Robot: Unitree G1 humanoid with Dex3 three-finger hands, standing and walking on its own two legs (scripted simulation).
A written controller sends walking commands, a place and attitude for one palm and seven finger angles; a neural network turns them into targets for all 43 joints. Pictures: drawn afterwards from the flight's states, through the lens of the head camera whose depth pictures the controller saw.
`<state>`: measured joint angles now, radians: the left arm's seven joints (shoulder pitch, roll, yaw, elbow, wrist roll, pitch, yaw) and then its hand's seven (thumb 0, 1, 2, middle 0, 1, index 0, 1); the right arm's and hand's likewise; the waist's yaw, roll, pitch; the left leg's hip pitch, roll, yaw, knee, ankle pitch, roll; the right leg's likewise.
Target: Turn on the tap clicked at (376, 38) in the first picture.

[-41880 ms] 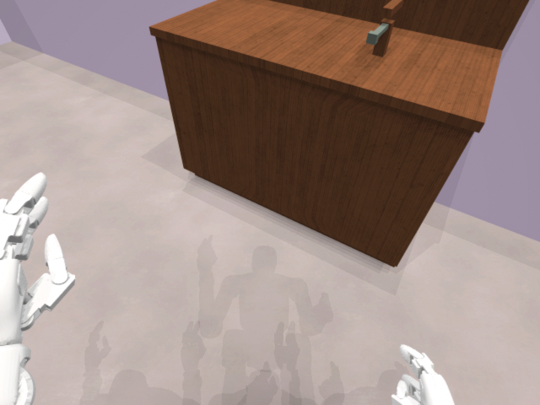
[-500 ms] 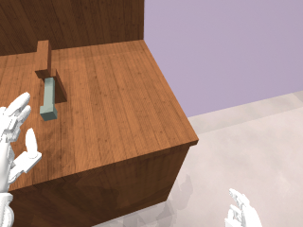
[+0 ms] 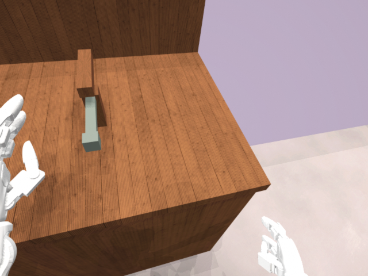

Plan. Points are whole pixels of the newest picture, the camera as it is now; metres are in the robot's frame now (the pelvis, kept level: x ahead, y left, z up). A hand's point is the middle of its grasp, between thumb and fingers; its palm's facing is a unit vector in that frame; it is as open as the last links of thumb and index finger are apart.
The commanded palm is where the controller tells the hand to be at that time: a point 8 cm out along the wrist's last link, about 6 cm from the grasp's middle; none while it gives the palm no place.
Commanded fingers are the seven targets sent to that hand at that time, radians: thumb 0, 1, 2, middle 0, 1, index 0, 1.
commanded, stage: come to a stop and stand still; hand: left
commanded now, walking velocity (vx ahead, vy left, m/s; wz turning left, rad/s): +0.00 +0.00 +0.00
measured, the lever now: (91, 141) +0.32 +0.22 +0.12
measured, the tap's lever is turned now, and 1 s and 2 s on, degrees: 0 0 0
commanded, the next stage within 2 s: look again from close up in 0.06 s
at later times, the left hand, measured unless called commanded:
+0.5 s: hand (49, 182) +0.21 +0.23 +0.16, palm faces +0.40 -0.84 -0.36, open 7.4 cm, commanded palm +0.15 +0.27 +0.18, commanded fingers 0.00 0.90 0.90 -0.20 -0.30 -0.20 -0.30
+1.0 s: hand (81, 187) +0.21 +0.19 +0.16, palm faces +0.36 -0.86 -0.36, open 7.4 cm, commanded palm +0.15 +0.22 +0.18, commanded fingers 0.00 0.90 0.90 -0.20 -0.30 -0.20 -0.30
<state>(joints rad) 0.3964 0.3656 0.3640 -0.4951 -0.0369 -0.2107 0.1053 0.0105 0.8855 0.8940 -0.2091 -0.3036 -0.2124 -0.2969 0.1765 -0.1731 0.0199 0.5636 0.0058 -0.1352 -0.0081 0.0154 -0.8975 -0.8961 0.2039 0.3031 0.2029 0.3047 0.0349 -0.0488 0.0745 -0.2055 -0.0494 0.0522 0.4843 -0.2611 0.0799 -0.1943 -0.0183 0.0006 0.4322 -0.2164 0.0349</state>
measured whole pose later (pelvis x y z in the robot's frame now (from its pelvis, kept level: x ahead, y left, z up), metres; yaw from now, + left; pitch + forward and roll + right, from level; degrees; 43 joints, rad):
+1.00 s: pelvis -0.01 -0.06 +0.00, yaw +0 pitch -1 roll -1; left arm 0.45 0.37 0.36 -0.52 -0.08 -0.16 0.10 0.01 0.89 0.89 -0.21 -0.30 -0.21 -0.30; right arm 0.18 -0.18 -0.01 0.55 0.02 -0.09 -0.02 0.02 -0.90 -0.90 0.20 0.30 0.20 0.30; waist 0.03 -0.02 0.08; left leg -0.24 0.03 0.02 0.50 -0.25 0.00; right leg -0.22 0.06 -0.03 0.43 -0.20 -0.04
